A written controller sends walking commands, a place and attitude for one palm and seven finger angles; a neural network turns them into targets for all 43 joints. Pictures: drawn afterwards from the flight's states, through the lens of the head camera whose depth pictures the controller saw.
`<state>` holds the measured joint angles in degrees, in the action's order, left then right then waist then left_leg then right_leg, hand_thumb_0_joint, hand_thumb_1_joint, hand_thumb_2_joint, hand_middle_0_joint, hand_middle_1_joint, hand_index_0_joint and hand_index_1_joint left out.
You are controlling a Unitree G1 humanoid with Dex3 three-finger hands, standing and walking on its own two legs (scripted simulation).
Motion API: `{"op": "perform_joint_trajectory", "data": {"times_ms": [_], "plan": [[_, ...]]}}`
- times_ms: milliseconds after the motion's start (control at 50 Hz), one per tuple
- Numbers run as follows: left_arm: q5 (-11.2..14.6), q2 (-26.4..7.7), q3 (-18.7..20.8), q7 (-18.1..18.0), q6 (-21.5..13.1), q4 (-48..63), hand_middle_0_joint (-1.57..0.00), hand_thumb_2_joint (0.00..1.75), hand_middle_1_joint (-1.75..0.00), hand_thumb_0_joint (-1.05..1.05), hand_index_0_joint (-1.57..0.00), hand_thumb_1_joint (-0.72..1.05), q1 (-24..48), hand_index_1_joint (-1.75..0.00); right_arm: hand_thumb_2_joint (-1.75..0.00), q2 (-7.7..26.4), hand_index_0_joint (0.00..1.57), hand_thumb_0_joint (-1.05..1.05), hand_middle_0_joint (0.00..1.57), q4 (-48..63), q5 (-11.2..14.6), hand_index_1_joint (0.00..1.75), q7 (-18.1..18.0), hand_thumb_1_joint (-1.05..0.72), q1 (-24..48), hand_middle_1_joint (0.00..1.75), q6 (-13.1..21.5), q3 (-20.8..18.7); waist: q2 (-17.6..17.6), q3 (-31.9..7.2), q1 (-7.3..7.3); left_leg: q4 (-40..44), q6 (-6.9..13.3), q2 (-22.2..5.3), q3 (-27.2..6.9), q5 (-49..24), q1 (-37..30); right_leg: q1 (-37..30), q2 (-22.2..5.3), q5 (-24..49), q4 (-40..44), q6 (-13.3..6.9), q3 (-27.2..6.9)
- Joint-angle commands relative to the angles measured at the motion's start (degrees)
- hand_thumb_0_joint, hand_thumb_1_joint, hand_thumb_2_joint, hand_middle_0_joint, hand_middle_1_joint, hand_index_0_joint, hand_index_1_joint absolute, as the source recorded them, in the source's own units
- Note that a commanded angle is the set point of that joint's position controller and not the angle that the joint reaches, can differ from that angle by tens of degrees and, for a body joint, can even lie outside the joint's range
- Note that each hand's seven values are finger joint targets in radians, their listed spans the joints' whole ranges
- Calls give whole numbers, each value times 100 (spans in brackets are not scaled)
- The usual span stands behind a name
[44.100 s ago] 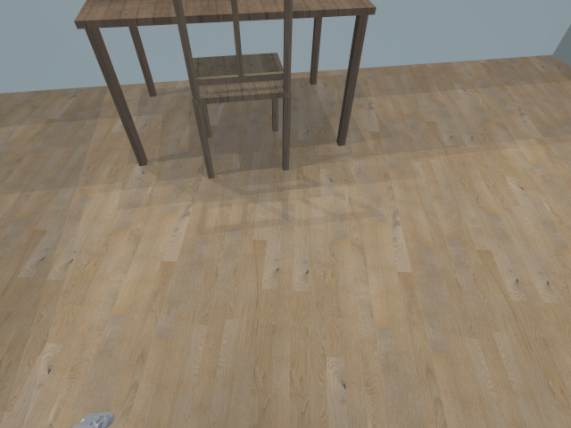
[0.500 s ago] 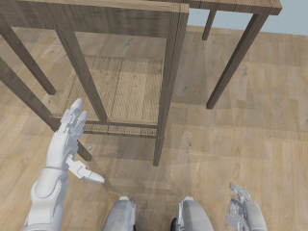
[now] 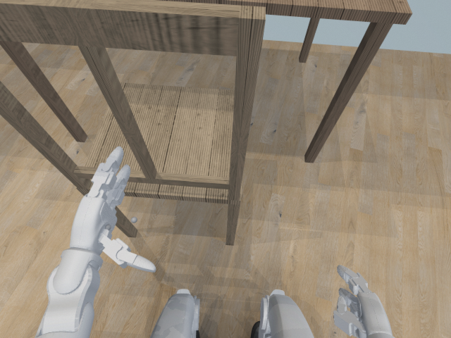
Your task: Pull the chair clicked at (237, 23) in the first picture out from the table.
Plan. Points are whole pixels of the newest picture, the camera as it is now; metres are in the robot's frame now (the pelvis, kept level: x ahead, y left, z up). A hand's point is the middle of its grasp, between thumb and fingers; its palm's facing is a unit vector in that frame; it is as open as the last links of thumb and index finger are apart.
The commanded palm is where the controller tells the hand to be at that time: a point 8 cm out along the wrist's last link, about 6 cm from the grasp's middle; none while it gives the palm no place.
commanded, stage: push the fingers through the gap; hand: left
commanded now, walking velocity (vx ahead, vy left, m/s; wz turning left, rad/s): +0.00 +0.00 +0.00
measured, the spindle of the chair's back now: (130, 128) +0.46 +0.19 +0.06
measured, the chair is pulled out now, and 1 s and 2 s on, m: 0.27 0.27 0.27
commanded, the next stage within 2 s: hook a spindle and tug to test in 1.68 s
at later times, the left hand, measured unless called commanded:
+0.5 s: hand (134, 198) +0.34 +0.17 +0.02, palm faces -0.07 -1.00 -0.05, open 16.9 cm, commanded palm +0.34 +0.22 +0.03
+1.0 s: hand (139, 169) +0.40 +0.18 +0.02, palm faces -0.08 -1.00 -0.05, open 17.0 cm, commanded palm +0.39 +0.22 +0.03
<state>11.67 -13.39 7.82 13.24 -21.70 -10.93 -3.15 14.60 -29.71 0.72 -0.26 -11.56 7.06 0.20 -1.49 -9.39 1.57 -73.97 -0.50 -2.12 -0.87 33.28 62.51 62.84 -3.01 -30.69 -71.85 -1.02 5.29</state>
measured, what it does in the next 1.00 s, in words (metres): stands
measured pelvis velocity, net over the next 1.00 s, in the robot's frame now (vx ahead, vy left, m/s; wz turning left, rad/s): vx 0.00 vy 0.01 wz -0.02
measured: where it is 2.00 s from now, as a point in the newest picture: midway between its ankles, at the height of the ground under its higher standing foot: outside the picture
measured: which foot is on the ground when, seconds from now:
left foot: down 0.00-1.00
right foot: down 0.00-1.00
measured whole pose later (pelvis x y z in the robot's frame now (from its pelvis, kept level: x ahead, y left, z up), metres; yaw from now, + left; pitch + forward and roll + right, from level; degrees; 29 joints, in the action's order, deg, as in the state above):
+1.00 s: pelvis +0.00 +0.01 +0.00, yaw -1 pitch +24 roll -2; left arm 10.0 -16.8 13.7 14.0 -23.0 -33.9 21.5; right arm 15.3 -33.6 0.2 0.1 -13.9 5.3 0.4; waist -1.4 -8.7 4.2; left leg -74.2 0.3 -2.2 -0.2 32.8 65.8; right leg 66.1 -2.8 -29.4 -71.3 -0.2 4.5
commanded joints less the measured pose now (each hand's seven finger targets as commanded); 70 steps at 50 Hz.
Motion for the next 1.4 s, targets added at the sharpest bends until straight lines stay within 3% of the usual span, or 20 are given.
{"op": "perform_joint_trajectory", "data": {"times_ms": [0, 60, 180, 220, 280, 360, 440, 500, 560, 600, 660, 800, 900, 1020, 1040, 1080, 1220, 1300, 1340, 1380], "plan": [[92, -810, 465, 17, -448, 1285, -6, 30, -8, 0, -6, -50, 868, -8, -90, 797, 20, 0, 20, 755, -2, 30, -83, -90, -19, 30, 298, -343, -116, -2036, 58, 905, 175, 229, -60, -1634, -1083, -1491, 195, 1353, 979, -79, -385], [153, -897, 606, 79, -476, 1261, -6, 30, -8, 0, -6, -50, 808, -8, -90, 779, 20, 0, 20, 735, 3, 30, -94, -90, -30, 30, 318, -343, 5, -2088, 34, 863, 185, 235, -13, -1693, -975, -1739, 191, 1507, 1016, -65, -465], [198, -915, 578, 225, -399, 683, -6, 30, -8, 0, -6, -50, 1610, -8, -90, 850, 20, 0, 20, 565, 33, 30, -168, -90, -52, 30, 362, -312, -2, -1777, 230, 797, 211, 219, -36, -1305, -764, -1335, 220, 1010, 1081, -53, -471], [195, -1090, 734, 256, -384, 635, -6, 30, -8, 0, -6, -50, 1812, -8, -90, 878, 20, 0, 20, 513, 24, 30, -184, -90, -90, 30, 380, -321, -175, -1973, 156, 832, 188, 215, -54, -1430, -911, -1381, 208, 1126, 1033, -74, -460], [194, -967, 605, 287, -328, 602, -6, 30, -8, 0, -6, -50, 1792, -8, -90, 884, 20, 0, 20, 531, 20, 30, -163, -90, -147, 30, 409, -335, -191, -2310, 133, 854, 194, 210, -76, -1845, -1147, -1485, 206, 1541, 949, -74, -398], [172, -1096, 792, 199, -240, 333, -6, 30, -8, 0, -6, -50, 1982, -8, -90, 889, 20, 0, 20, 471, 15, 30, -132, -90, -199, 30, 341, -339, 30, -2231, 132, 889, 175, 199, -60, -1752, -1027, -1535, 211, 1522, 978, -46, -405], [69, -994, 637, 113, -316, 71, -6, 30, -8, 0, -6, -50, 2625, -8, -90, 887, 20, 0, 20, 402, 11, 30, -140, -90, -208, 30, 295, -315, -42, -2011, 277, 870, 183, 205, -57, -1432, -930, -1246, 212, 1169, 1023, -37, -412], [14, -1150, 716, 88, -403, -35, -6, 30, -8, 0, -6, -50, 3098, -8, -90, 922, 20, 0, 20, 344, 2, 30, -173, -90, -259, 30, 293, -314, -134, -2186, 282, 860, 185, 204, -75, -1409, -971, -1239, 218, 1101, 1008, -60, -431], [47, -1165, 806, 94, -421, -100, -6, 30, -8, 0, -6, -50, 2848, -8, -90, 903, 20, 0, 20, 356, -27, 30, -129, -90, -311, 30, 277, -319, -264, -2496, 142, 919, 157, 222, -75, -1798, -1192, -1505, 212, 1493, 972, -76, -415], [42, -1208, 851, 103, -385, -217, -6, 30, -8, 0, -6, -50, 2859, -8, -90, 911, 20, 0, 20, 352, -28, 30, -99, -90, -361, 30, 239, -324, -169, -2592, 170, 917, 158, 207, -90, -2028, -1247, -1551, 220, 1748, 924, -66, -388], [35, -1304, 998, 132, -303, -631, -6, 30, -8, 0, -6, -50, 2909, -8, -90, 925, 20, 0, 20, 336, -6, 30, -86, -90, -387, 30, 145, -320, 76, -2309, 198, 923, 162, 212, -26, -1736, -925, -1583, 232, 1590, 1003, -40, -430], [-8, -1216, 846, 151, -488, -728, -6, 30, -8, 0, -6, -50, 3666, -8, -90, 934, 20, 0, 20, 277, -27, 30, -68, -90, -494, 30, 118, -327, -321, -2368, 298, 952, 131, 174, -121, -1890, -1324, -1162, 246, 1500, 946, -77, -345], [-108, -1238, 818, 94, -520, -1076, -6, 30, -8, 0, -6, -50, 4082, -8, -90, 969, 20, 0, 20, 169, -50, 30, -55, -90, -605, 30, 59, -337, -296, -2394, 389, 909, 121, 160, -167, -2017, -1366, -1004, 251, 1552, 883, -74, -310], [-209, -1309, 878, -57, -556, -1194, -6, 30, -8, 0, -6, -50, 4264, -8, -90, 990, 20, 0, 20, 157, -88, 30, 5, -90, -698, 30, -52, -349, -463, -2686, 323, 939, 51, 143, -265, -2379, -1712, -928, 252, 1663, 807, -101, -256], [-205, -1206, 801, -83, -549, -1215, -6, 30, -8, 0, -6, -50, 4315, -8, -90, 972, 20, 0, 20, 161, -91, 30, 21, -90, -691, 30, -72, -345, -350, -2666, 358, 928, 69, 148, -243, -2364, -1661, -988, 260, 1711, 835, -87, -266], [-226, -1465, 1057, -130, -543, -1410, -6, 30, -8, 0, -6, -50, 4245, -8, -90, 990, 20, 0, 20, 156, -90, 30, 21, -90, -730, 30, -119, -343, -230, -2666, 330, 898, 88, 155, -209, -2386, -1501, -1110, 273, 1809, 807, -87, -285], [-299, -1487, 1024, -156, -609, -1751, -6, 30, -8, 0, -6, -50, 4880, -8, -90, 977, 20, 0, 20, 101, -107, 30, 49, -90, -777, 30, -239, -310, -296, -2556, 428, 870, 111, 174, -162, -2128, -1253, -1116, 279, 1724, 834, -82, -343], [-284, -1468, 1047, -105, -657, -1692, -6, 30, -8, 0, -6, -50, 4722, -8, -90, 973, 20, 0, 20, 126, -124, 30, 86, -90, -870, 30, -272, -336, -327, -2901, 377, 852, 93, 164, -177, -2578, -1517, -1268, 291, 2081, 795, -89, -332], [-254, -1378, 1011, -68, -621, -1732, -6, 30, -8, 0, -6, -50, 4398, -8, -90, 965, 20, 0, 20, 160, -108, 30, 121, -90, -856, 30, -303, -347, -326, -2829, 329, 892, 93, 165, -134, -2534, -1483, -1318, 296, 2077, 855, -86, -345], [-253, -1288, 932, -59, -601, -1844, -6, 30, -8, 0, -6, -50, 4518, -8, -90, 961, 20, 0, 20, 142, -85, 30, 112, -90, -858, 30, -330, -343, -95, -2648, 425, 890, 125, 158, -139, -2370, -1309, -1273, 311, 1999, 855, -71, -332]]}}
